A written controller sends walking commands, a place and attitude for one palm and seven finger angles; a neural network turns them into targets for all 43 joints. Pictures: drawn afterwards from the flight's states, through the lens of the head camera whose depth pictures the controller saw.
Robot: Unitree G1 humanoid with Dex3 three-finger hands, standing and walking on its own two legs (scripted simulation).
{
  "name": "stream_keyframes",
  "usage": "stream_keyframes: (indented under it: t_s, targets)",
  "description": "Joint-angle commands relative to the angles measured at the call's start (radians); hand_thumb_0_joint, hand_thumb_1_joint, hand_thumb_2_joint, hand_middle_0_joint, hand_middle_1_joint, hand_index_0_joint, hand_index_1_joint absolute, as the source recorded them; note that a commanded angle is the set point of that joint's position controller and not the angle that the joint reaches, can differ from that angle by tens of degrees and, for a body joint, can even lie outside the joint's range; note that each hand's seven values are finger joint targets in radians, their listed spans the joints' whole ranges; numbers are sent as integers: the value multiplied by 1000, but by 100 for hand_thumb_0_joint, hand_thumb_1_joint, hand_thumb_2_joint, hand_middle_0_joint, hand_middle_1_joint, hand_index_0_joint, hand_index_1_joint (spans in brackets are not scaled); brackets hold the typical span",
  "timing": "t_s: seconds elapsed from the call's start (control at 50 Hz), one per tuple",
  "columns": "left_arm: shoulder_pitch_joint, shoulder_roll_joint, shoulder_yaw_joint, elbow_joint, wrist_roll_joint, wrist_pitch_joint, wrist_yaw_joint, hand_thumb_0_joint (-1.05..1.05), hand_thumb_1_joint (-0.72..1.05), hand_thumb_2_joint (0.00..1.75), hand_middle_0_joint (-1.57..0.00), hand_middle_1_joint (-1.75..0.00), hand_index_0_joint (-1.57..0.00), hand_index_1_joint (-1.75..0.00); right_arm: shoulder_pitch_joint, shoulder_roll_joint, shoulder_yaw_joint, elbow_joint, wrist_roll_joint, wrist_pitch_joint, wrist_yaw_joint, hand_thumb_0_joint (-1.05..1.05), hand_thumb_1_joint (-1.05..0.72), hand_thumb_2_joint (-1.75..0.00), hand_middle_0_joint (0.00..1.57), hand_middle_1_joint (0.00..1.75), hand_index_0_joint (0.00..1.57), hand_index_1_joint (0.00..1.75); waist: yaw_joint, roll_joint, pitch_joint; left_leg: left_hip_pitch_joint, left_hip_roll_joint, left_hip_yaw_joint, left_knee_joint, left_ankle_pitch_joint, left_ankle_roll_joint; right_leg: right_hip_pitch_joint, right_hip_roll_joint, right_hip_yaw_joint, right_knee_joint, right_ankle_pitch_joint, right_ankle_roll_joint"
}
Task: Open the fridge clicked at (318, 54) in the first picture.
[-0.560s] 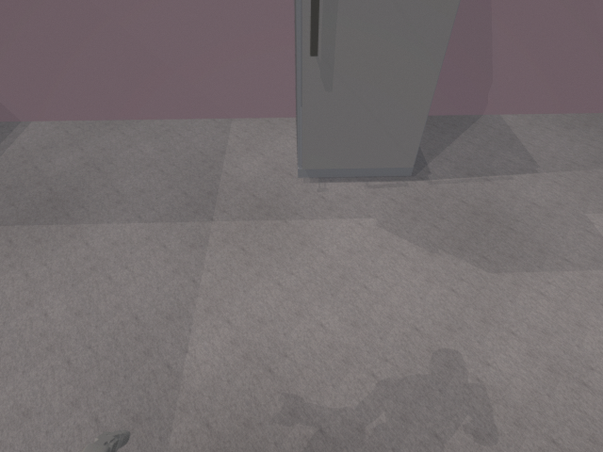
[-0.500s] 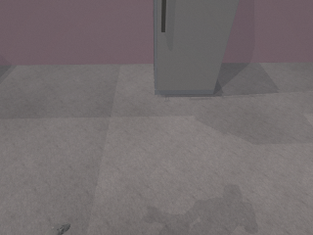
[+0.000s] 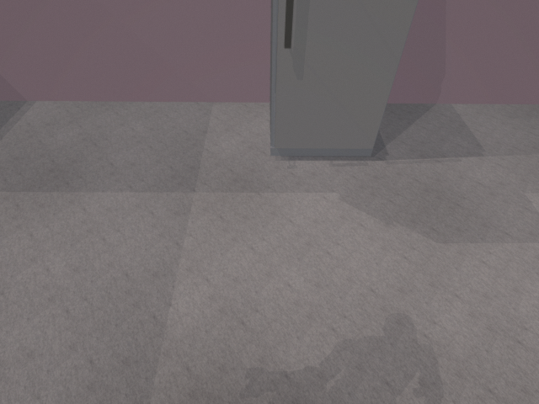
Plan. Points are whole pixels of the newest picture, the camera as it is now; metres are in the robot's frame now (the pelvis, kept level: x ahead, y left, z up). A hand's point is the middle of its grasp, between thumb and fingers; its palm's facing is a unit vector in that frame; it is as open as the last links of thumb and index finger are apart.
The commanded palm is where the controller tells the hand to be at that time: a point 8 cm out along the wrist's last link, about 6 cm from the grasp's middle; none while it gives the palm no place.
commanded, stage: stand and wait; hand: left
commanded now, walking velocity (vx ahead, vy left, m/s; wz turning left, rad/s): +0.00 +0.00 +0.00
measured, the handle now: out of the picture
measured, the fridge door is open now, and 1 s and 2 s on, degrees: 0 0 0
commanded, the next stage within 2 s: look at it before walking up in 0.26 s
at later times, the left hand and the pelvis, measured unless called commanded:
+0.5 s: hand out of the picture +0.07 +0.25 -0.15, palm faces -0.03 -0.94 -0.33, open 7.4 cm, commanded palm none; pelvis +0.00 +0.01 +0.00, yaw +0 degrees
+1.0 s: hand out of the picture +0.08 +0.25 -0.15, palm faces -0.04 -0.94 -0.34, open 7.4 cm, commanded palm none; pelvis +0.01 +0.00 +0.00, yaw +0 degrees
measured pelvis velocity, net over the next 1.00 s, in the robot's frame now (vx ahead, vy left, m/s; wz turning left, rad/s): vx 0.01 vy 0.00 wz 0.00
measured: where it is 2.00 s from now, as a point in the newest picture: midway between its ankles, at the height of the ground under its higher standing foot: (291, 400)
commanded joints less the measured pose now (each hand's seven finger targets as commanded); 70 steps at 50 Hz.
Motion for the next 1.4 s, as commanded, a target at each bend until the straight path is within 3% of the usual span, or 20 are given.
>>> stream_keyframes:
  t_s: [0.0, 0.28, 0.78, 0.96, 1.0, 1.02, 1.08, 1.12, 1.16, 1.2, 1.22, 1.24, 1.26, 1.28, 1.32, 1.34, 1.38]
  targets:
    - [-67, 210, 47, -60, -2, -32, 11, 0, 90, 90, -20, -30, -20, -30, -60, -202, -41, -65, 0, -33, -16, 0, -90, -90, 20, 30, 20, 30, 2, -6, -57, 4, 87, -74, -65, 63, 54, -8, -126, 135, -129, -3, -21]
    - [-65, 211, 45, -40, 1, -29, 11, 0, 90, 90, -20, -30, -20, -30, -50, -206, -40, -36, 1, -35, -13, 0, -90, -90, 20, 30, 20, 30, 2, 3, -32, -19, 90, -88, -98, 25, 55, -14, -122, 132, -140, -45, -15]
    - [-69, 209, 43, -39, 1, -36, 14, 0, 90, 90, -20, -30, -20, -30, -69, -208, -39, -33, 5, -36, -14, 0, -90, -90, 20, 30, 20, 30, 1, -5, -86, 49, 101, -77, -90, 158, 52, 39, -131, 115, -127, 138, -12]
    - [-66, 212, 44, -37, 1, -37, 15, 0, 90, 90, -20, -30, -20, -30, -77, -206, -37, -31, 5, -33, -14, 0, -90, -90, 20, 30, 20, 30, 2, -14, -72, 54, 99, -74, -94, 158, 49, 41, -133, 120, -140, 150, -13]
    - [5, 90, 18, -6, 0, -17, 18, 0, 90, 90, -20, -30, -20, -30, -18, -81, -8, -5, -3, -18, -11, 0, -90, -90, 20, 30, 20, 30, 3, -16, -78, 62, 92, -35, -69, 46, 28, 25, -123, 128, -140, 8, -1]
    - [29, 86, 20, -3, 4, -9, 14, 0, 90, 90, -20, -30, -20, -30, 8, -71, -8, -3, -6, -12, -9, 0, -90, -90, 20, 30, 20, 30, 6, -22, -71, 45, 83, -21, -49, -58, 27, 10, -119, 148, -146, -115, -6]
    - [55, 116, 40, -21, 12, 5, -2, 0, 90, 90, -20, -30, -20, -30, 26, -77, -20, -18, -14, -4, -5, 0, -90, -90, 20, 30, 20, 30, 11, -81, 52, -82, 56, 17, -6, -292, 26, -71, -120, 228, -185, -374, -41]
    - [87, 125, 53, -34, 13, 6, -6, 0, 90, 90, -20, -30, -20, -30, 45, -74, -28, -32, -14, -8, -5, 0, -90, -90, 20, 30, 20, 30, 14, -110, 86, -129, 42, 48, 67, -328, 27, -94, -138, 288, -200, -454, -75]
    - [113, 118, 64, -45, 10, -3, -6, 0, 90, 90, -20, -30, -20, -30, 73, -52, -34, -43, -10, -23, -7, 0, -90, -90, 20, 30, 20, 30, 4, -119, 98, -117, 36, 82, 122, -266, 27, -115, -166, 337, -200, -419, -108]
    - [107, 96, 68, -56, 5, -13, -7, 0, 90, 90, -20, -30, -20, -30, 127, -37, -36, -36, -5, -41, -11, 0, -90, -90, 20, 30, 20, 30, -21, -87, 78, -33, 54, 69, 68, -222, 37, -149, -138, 297, -116, -292, -110]
    - [89, 71, 66, -69, 4, -16, -10, 0, 90, 90, -20, -30, -20, -30, 169, -50, -44, -24, -6, -47, -14, 0, -90, -90, 20, 30, 20, 30, -41, -7, 79, 54, 98, 3, 4, -243, 61, -236, -83, 238, -17, -252, -90]
    - [60, 27, 62, -90, 5, -19, -16, 0, 90, 90, -20, -30, -20, -30, 245, -90, -58, -4, -10, -54, -18, 0, -90, -90, 20, 30, 20, 30, -74, 152, 74, 166, 215, -150, -102, -254, 113, -364, 7, 116, 184, -211, -51]
    - [0, -13, 57, -127, 6, -30, -17, 0, 90, 90, -20, -30, -20, -30, 328, -129, -73, 14, -14, -60, -24, 0, -90, -90, 20, 30, 20, 30, -101, 287, 91, 258, 370, -328, -224, -208, 194, -520, 42, -10, 403, -284, -15]
    - [-64, -3, 61, -154, 14, -35, -14, 0, 90, 90, -20, -30, -20, -30, 371, -110, -71, 23, -12, -67, -29, 0, -90, -90, 20, 30, 20, 30, -114, 222, 128, 265, 422, -349, -238, -82, 231, -589, -22, 39, 534, -307, -9]
    - [-53, -14, 67, -144, 13, -44, -21, 0, 90, 90, -20, -30, -20, -30, 363, -46, -58, 22, -7, -82, -36, 0, -90, -90, 20, 30, 20, 30, -87, 125, 117, 288, 413, -255, -189, 191, 243, -624, -83, 58, 613, -252, -3]
    - [-50, -41, 65, -139, 13, -42, -26, 0, 90, 90, -20, -30, -20, -30, 341, -38, -59, 19, -13, -84, -36, 0, -90, -90, 20, 30, 20, 30, -70, 104, 122, 270, 398, -181, -179, 246, 230, -601, -103, 42, 598, -243, -1]
    - [-24, -81, 62, -137, 10, -33, -37, 0, 90, 90, -20, -30, -20, -30, 293, -34, -64, 12, -17, -87, -37, 0, -90, -90, 20, 30, 20, 30, -32, 124, 103, 207, 350, -48, -186, 203, 189, -496, -121, 6, 484, -202, -1]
